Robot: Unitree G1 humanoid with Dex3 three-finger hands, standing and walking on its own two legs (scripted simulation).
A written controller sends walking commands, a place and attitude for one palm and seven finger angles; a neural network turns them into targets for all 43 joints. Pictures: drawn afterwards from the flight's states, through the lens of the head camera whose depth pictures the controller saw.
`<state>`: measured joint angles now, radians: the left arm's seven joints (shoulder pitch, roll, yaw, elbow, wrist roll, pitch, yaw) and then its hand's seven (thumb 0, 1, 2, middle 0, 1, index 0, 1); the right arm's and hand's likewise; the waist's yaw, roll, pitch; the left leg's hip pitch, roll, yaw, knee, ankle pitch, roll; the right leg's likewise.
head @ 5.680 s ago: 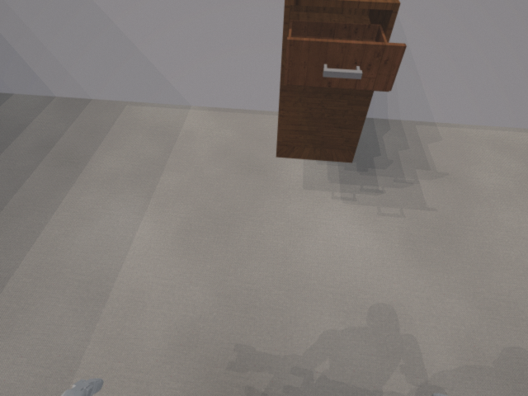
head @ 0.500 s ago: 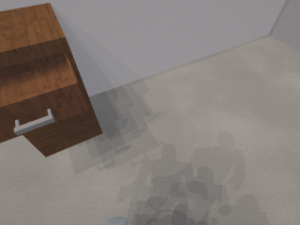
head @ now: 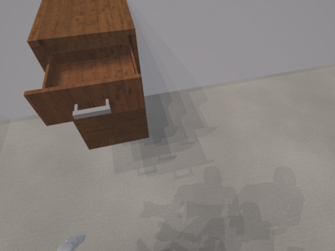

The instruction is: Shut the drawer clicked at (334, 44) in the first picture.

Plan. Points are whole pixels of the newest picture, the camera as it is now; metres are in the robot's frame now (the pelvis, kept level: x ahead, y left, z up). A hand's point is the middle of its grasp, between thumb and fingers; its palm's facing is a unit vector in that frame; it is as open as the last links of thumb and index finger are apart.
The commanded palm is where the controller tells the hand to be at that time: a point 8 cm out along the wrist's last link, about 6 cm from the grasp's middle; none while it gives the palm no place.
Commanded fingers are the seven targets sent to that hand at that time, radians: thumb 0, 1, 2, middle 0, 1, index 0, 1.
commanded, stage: turn to face it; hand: left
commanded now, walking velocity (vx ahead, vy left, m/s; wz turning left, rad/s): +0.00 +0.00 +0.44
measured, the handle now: (92, 108) +0.58 +0.29 -0.06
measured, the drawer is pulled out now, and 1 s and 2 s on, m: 0.30 0.30 0.30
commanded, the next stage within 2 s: take the last steps up to it in 0.32 s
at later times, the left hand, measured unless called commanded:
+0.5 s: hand out of the picture -0.06 +0.25 -0.19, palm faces +0.27 -0.94 -0.22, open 7.4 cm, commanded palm none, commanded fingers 0.00 0.90 0.90 -0.20 -0.30 -0.20 -0.30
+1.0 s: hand out of the picture +0.09 +0.21 -0.15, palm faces +0.19 -0.96 -0.19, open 7.4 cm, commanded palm none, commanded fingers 0.00 0.90 0.90 -0.20 -0.30 -0.20 -0.30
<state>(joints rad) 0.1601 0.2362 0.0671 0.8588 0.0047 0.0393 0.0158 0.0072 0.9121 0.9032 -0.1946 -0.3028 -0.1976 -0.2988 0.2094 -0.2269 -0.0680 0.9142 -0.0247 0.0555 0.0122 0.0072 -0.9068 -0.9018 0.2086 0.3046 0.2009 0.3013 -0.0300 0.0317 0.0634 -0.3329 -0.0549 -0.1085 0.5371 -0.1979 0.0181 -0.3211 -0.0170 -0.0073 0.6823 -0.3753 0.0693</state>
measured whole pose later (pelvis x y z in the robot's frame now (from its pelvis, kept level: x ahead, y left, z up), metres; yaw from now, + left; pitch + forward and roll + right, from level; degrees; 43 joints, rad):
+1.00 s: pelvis +0.05 +0.02 +0.01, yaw +13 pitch +0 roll +1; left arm 0.17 0.18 0.06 1.02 0.02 0.00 -0.03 0.01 0.91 0.90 -0.19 -0.30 -0.20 -0.30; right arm 0.46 -0.16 -0.05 1.13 -0.03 -0.03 -0.02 0.01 -0.91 -0.90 0.21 0.30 0.20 0.30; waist -0.07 0.01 0.03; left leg -0.05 0.02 0.02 0.37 -0.31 -0.01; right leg -0.37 -0.06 -0.07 0.61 -0.26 0.02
